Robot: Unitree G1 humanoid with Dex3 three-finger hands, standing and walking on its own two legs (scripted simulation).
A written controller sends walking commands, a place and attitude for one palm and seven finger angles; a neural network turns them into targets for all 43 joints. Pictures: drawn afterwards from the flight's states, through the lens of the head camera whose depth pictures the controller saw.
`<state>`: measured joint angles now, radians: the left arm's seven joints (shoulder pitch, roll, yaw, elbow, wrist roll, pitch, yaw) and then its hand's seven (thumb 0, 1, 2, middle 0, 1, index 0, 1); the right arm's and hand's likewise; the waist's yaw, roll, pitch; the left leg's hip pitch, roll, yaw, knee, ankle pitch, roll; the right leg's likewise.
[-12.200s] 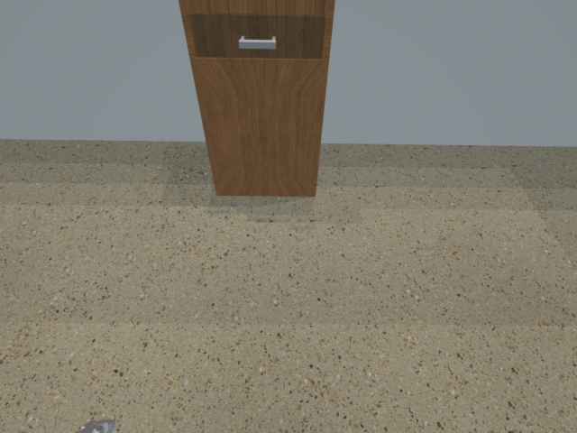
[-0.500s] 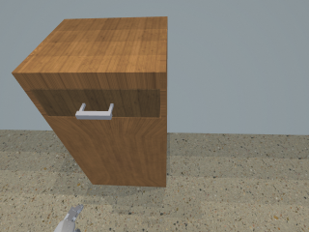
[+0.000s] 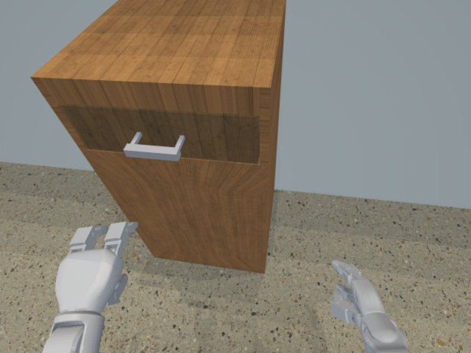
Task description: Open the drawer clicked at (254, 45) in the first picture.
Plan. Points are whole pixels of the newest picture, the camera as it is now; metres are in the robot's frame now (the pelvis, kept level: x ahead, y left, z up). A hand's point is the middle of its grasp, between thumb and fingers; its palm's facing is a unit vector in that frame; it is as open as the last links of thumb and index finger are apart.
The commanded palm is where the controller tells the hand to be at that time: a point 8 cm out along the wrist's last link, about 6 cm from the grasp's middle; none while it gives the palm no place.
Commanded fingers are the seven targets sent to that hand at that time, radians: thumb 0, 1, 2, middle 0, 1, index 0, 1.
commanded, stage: raise the hand with hooked fingers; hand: left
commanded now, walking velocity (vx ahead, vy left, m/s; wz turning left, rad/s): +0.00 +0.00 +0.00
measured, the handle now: (155, 145) +0.50 +0.27 +0.04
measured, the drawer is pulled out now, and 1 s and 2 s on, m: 0.00 0.00 0.00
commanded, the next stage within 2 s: move the hooked fingers above the handle in 1.24 s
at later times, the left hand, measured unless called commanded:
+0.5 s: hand (109, 217) +0.28 +0.25 +0.10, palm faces +0.09 -0.10 -0.99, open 12.9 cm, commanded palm +0.25 +0.25 +0.15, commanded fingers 0.00 -0.48 0.31 -0.30 -1.18 -0.30 -1.18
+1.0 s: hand (87, 173) +0.32 +0.28 +0.15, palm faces +0.03 -0.08 -1.00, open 13.8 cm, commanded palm +0.29 +0.28 +0.21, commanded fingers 0.00 -0.50 0.30 -0.30 -1.20 -0.30 -1.20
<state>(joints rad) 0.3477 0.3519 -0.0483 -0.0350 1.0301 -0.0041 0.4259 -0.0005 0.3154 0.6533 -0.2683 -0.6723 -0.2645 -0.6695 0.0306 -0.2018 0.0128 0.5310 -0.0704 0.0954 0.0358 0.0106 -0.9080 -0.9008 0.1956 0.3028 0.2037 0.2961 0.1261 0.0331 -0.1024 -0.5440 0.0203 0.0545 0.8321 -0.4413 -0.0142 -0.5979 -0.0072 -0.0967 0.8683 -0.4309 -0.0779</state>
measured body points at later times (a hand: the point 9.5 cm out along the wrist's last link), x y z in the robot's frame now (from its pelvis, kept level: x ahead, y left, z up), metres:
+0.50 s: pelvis +0.01 +0.03 +0.03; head +0.03 -0.01 +0.48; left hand +0.27 +0.25 +0.15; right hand +0.21 -0.22 -0.08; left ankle -0.02 +0.13 -0.70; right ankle +0.01 -0.07 -0.70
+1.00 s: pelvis +0.00 +0.04 +0.04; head +0.02 +0.01 +0.49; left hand +0.31 +0.29 +0.21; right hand +0.19 -0.17 -0.07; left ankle -0.02 +0.13 -0.70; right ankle +0.01 -0.07 -0.70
